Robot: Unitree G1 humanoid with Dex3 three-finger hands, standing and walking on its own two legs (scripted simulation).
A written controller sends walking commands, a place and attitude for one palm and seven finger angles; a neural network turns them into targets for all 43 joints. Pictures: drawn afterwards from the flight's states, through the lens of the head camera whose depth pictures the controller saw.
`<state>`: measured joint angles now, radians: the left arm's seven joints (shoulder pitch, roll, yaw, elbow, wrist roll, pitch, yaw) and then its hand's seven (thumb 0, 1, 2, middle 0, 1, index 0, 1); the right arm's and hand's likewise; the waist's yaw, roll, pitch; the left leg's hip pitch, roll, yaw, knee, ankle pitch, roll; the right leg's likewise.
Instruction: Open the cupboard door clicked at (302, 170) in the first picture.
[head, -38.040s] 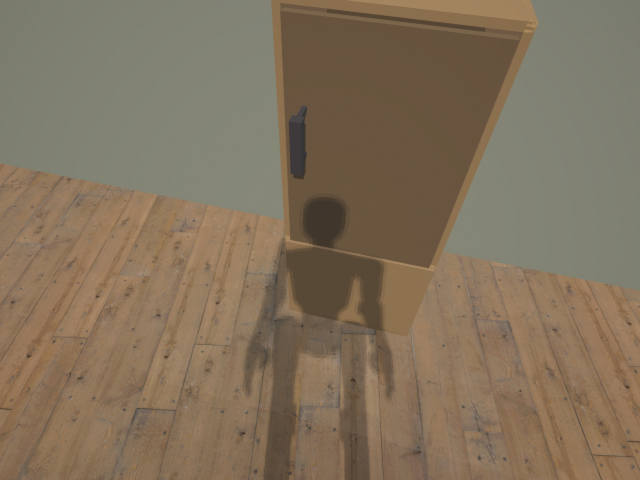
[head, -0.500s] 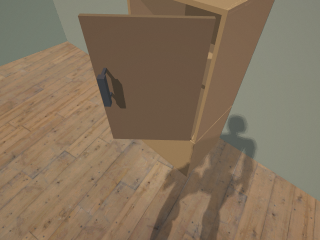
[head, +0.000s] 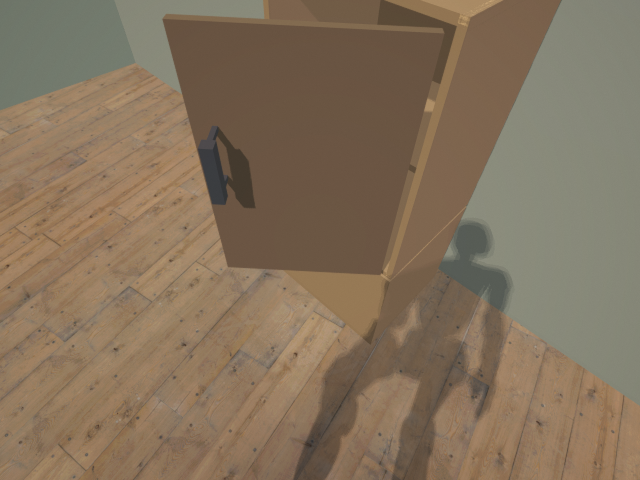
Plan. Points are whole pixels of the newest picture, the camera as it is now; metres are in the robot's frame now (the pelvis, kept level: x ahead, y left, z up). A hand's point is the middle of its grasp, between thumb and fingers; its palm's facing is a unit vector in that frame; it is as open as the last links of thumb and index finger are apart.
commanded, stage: look again from close up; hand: left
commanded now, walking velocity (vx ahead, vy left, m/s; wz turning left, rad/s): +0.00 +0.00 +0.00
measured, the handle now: (216, 165) +0.61 +0.22 +0.02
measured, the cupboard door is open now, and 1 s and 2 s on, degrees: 41 41 41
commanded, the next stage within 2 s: shuffle to correct the standing spot in 0.40 s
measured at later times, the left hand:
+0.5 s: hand out of the picture +0.06 +0.19 -0.17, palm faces +0.00 -0.97 -0.24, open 7.4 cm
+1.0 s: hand out of the picture +0.08 +0.19 -0.17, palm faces +0.03 -0.97 -0.25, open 7.4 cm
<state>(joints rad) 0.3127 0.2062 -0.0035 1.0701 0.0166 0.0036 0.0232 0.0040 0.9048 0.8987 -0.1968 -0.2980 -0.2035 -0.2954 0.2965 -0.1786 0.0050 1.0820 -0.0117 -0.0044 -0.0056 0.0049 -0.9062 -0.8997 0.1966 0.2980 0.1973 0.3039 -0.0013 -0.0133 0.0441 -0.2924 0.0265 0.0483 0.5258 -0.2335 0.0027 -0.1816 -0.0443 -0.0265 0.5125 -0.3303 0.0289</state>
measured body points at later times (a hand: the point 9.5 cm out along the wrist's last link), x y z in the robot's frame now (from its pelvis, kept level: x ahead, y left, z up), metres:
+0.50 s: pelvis +0.02 -0.01 +0.00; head +0.03 -0.01 +0.45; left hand +0.06 +0.24 -0.15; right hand +0.09 -0.26 -0.14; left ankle +0.03 +0.12 -0.73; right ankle -0.04 -0.14 -0.73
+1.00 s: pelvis +0.06 +0.00 +0.00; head +0.10 +0.00 +0.45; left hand +0.08 +0.25 -0.15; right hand +0.08 -0.23 -0.16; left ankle +0.03 +0.12 -0.73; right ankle +0.01 -0.12 -0.73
